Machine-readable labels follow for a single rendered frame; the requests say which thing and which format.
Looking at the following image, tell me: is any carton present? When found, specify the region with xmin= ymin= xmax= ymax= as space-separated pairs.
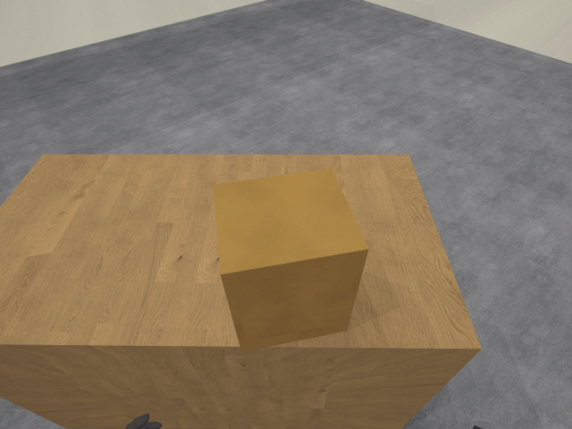
xmin=213 ymin=168 xmax=369 ymax=352

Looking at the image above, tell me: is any pedestal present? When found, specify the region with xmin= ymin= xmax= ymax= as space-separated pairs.
xmin=0 ymin=155 xmax=482 ymax=429

